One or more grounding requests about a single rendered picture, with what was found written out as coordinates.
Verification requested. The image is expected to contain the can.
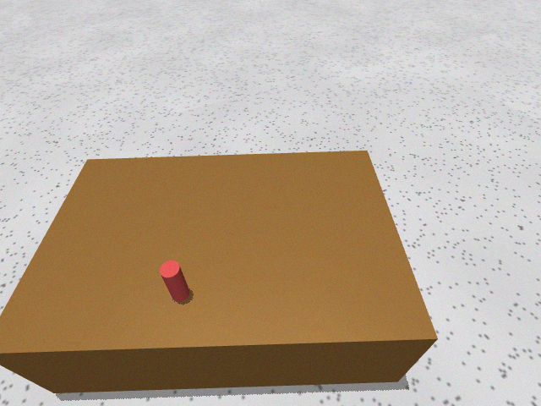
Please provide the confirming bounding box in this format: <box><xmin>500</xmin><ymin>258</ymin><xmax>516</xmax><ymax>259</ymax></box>
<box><xmin>160</xmin><ymin>261</ymin><xmax>189</xmax><ymax>302</ymax></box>

